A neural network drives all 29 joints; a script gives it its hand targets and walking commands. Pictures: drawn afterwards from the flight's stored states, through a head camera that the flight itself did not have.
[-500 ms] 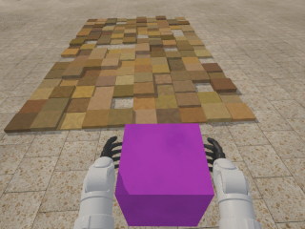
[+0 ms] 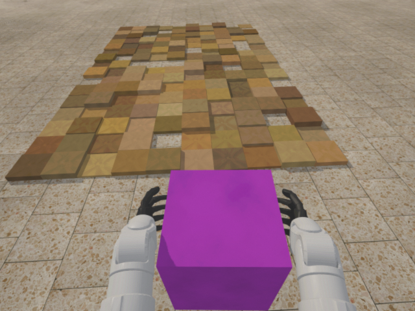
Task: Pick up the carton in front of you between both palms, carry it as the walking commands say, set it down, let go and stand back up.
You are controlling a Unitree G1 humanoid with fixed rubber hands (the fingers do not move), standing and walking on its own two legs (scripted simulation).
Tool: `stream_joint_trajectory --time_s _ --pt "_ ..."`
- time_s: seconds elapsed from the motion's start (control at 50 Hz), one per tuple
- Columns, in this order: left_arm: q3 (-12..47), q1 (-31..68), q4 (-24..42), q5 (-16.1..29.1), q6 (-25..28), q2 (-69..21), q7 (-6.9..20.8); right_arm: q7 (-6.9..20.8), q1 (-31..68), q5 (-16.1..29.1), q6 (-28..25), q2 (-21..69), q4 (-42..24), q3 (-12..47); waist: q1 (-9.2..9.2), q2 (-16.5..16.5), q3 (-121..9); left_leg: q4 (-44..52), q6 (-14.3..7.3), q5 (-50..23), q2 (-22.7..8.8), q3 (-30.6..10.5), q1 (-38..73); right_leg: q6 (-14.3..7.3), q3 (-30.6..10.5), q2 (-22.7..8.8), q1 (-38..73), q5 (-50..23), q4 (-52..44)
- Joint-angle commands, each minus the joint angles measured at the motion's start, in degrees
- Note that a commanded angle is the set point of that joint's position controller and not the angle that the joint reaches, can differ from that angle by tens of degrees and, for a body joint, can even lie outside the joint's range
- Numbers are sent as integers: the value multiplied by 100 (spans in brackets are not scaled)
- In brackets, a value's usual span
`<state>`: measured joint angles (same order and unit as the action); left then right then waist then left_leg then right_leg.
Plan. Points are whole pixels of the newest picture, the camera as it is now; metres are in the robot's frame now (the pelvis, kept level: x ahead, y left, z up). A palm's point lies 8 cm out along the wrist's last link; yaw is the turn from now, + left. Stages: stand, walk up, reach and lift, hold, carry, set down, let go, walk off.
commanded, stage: hold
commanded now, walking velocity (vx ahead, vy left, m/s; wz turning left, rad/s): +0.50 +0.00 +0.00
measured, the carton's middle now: (220, 242) +0.29 +0.00 -0.02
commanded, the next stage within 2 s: carry in 0.02 s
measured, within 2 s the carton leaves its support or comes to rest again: neither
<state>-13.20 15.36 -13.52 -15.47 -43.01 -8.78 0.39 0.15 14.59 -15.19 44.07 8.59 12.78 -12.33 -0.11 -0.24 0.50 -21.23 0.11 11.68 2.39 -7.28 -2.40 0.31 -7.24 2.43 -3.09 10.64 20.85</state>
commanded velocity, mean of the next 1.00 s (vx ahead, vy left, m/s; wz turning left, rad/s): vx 0.50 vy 0.00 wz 0.00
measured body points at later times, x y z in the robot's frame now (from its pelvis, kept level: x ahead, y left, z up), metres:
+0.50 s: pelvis +0.13 +0.01 -0.01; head +0.11 +0.00 +0.44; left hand +0.41 +0.16 +0.07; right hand +0.41 -0.15 +0.07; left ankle +0.01 +0.12 -0.73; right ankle +0.14 -0.08 -0.75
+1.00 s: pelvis +0.41 +0.08 +0.00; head +0.44 +0.09 +0.45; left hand +0.70 +0.22 +0.06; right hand +0.68 -0.08 +0.06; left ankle +0.42 +0.14 -0.75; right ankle +0.35 -0.06 -0.66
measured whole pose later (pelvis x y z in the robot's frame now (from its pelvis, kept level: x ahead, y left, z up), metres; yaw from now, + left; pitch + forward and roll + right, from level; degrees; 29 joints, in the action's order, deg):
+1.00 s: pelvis +0.41 +0.08 +0.00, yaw -1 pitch +5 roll -1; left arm -7.3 10.7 18.5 -6.0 -68.9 -7.9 -5.5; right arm -5.5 9.5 -6.0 68.9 7.7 -18.6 -6.4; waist 1.2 0.1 -1.9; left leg -22.7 -4.4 11.0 -1.8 13.5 -17.1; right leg -0.5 4.5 -5.1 -29.4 18.0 62.3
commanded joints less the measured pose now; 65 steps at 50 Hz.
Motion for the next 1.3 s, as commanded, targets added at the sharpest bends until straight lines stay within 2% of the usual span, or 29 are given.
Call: stream_joint_trajectory --time_s 0.0,0.04,0.06,0.14,0.2,0.22,0.26,0.28,0.32,0.38,0.42,0.44,0.46,0.48,0.5,0.54,0.62,0.72,0.78,0.8,0.82,0.84,0.86,0.9,0.98,1.08,1.2,1.26,1.28 --pt "3173 2791 106 1460 102 -5243 1325 1313 3058 1470 -226 5169 -255 3097 -10 100 -1107 -68 -81 152 -621 16 -754 -59 121 -650 -374 235 138" --pt "3301 2775 257 1576 92 -5260 1301 1310 3099 1611 -224 5186 -466 3323 5 91 -1036 141 -127 2490 -572 -150 -1272 -148 -162 -661 -932 2640 -203" --pt "3434 2838 454 1644 69 -5265 1275 1295 3184 1702 -204 5196 -654 3447 -13 139 -972 40 -142 2854 -482 -57 -1492 -199 -187 -667 -1073 3079 -203" --pt "3989 2688 1181 2015 -255 -5178 1110 1177 3100 2098 126 5158 -1350 4035 -41 650 -1713 -1057 -6 1240 -212 794 -1615 -488 -635 -1227 -626 2436 -429" --pt "4346 2658 1763 2269 -737 -4876 984 1103 3108 2462 587 4952 -1818 4370 -19 726 -1578 -528 -103 1442 -188 1019 -1310 -549 -469 -1294 -1200 2937 -376" --pt "4436 2661 1892 2382 -919 -4807 957 1072 3121 2556 768 4855 -1921 4418 10 379 -1459 -142 -187 1567 -396 736 -867 -398 -14 -1043 -1689 2663 43" --pt "4636 2767 2184 2643 -1302 -4729 916 986 2773 2681 1127 4644 -2002 4453 167 -1362 -1306 929 -788 2188 -1829 -1589 317 44 1263 -329 -3350 1622 2266" --pt "4717 2837 2333 2812 -1472 -4749 918 925 2699 2707 1279 4566 -2152 4489 167 -1573 -1020 969 -1133 1241 -2180 -2112 543 69 1304 -346 -3990 1952 2249" --pt "4890 2838 2577 3123 -1706 -4910 943 827 2700 2798 1544 4607 -2689 4579 194 -854 -1258 768 -1201 -72 -2158 -1577 725 33 1262 -440 -3793 1921 1854" --pt "4916 2295 2888 3254 -1987 -5004 905 802 2520 3024 1878 4763 -3323 4743 148 -954 -1788 377 -789 -796 -1611 -266 599 8 1696 -118 -2608 917 824" --pt "4835 1916 3090 3184 -2147 -4990 863 847 2158 3090 2073 4808 -3459 4760 55 -687 -2088 -280 -504 -577 -1227 622 -553 -12 1928 -89 -487 15 -114" --pt "4781 1653 3140 3131 -2235 -4970 841 881 1914 3112 2162 4789 -3465 4748 -11 -291 -2320 -990 -328 -363 -1083 933 -1558 -142 1429 -536 903 103 -194" --pt "4684 1379 3184 2983 -2299 -4818 816 930 1942 3155 2261 4746 -3588 4751 -161 919 -2486 -2497 -78 671 -743 1392 -2835 -594 -561 -1864 1836 1304 -660" --pt "4609 1368 3095 2874 -2343 -4886 795 977 2146 3221 2369 4748 -3691 4773 -164 1684 -2089 -3225 -6 1771 -281 1410 -4267 -1262 -2146 -2729 2185 745 -949" --pt "4623 1601 3293 2919 -2398 -5020 787 1014 2397 3333 2433 4757 -3760 4836 -128 1141 -1855 -3824 -144 1956 -668 970 -4594 -1532 -2144 -2955 1997 150 -792" --pt "4661 2031 3603 3084 -2506 -5003 759 1044 2583 3483 2498 4805 -3722 4812 -135 319 -1733 -3849 -195 1552 -944 871 -4511 -1292 -1251 -2611 1474 -213 -837" --pt "4757 2197 3695 3369 -2684 -4899 802 884 2355 3346 2562 4823 -3577 4654 -116 632 -1663 -2449 -27 505 -746 1377 -3757 -810 296 -1906 972 -733 -1037" --pt "4715 2093 3466 3434 -2802 -4761 916 756 2156 3050 2656 4740 -3409 4485 -112 998 -1396 -952 -44 -472 -418 1994 -2486 -551 1166 -1629 328 -1453 -737" --pt "4717 2204 3482 3403 -2832 -4759 941 779 2135 3040 2667 4751 -3317 4435 42 658 -1745 -579 -187 -312 -97 2427 -401 -239 1880 -1282 -544 -2054 838" --pt "4701 2191 3466 3373 -2843 -4695 951 789 2100 3025 2667 4740 -3271 4406 136 308 -2075 -586 -233 12 -524 1843 658 -72 1981 -1099 -1216 -1421 1901" --pt "4740 2322 3559 3380 -2874 -4627 962 794 2023 2939 2649 4686 -3176 4360 190 -1047 -2287 454 -760 1306 -2087 -905 1193 210 1985 -586 -2325 -50 3575" --pt "4792 2486 3554 3422 -2893 -4755 976 800 2094 2949 2617 4799 -3101 4356 196 -1722 -2308 1006 -1370 880 -2764 -2412 1762 160 1400 -173 -3541 1649 4658" --pt "4786 2461 3495 3404 -2848 -4936 990 819 2136 3038 2595 4974 -3269 4416 156 -1241 -2288 841 -1380 320 -2782 -2041 1677 -36 919 -606 -3821 1657 5233" --pt "4804 2415 3562 3383 -2710 -5209 1005 863 2363 3151 2486 5354 -3541 4602 137 -266 -2227 729 -1082 -587 -2434 -1019 1106 -166 748 -982 -3746 1063 5029" --pt "4908 2048 3596 3204 -2453 -5510 892 965 2415 3381 2341 5495 -3849 4843 89 -565 -2248 896 -761 -1389 -1993 291 776 -83 1079 -871 -3339 450 3767" --pt "4911 1629 3654 2964 -2361 -5313 746 1082 2031 3425 2318 5116 -3881 4870 132 -747 -1830 929 -783 -2000 -1678 994 1091 0 1519 -703 -3613 -253 2203" --pt "4861 1582 3735 3078 -2597 -4974 816 1030 1726 3196 2488 4773 -3747 4666 153 -864 -1143 789 -613 -2743 -1592 1487 935 -175 1950 -491 -2893 -955 868" --pt "4778 1614 3630 3178 -2672 -4852 887 990 1918 3193 2570 4662 -3790 4673 -24 -701 -1599 -867 -297 -3552 -1298 2084 431 -246 2440 9 -901 -554 429" --pt "4747 1651 3600 3193 -2687 -4833 910 981 2006 3195 2589 4599 -3814 4676 -128 -380 -1951 -1941 -166 -2592 -1148 2067 -410 -275 1914 -418 278 -156 491"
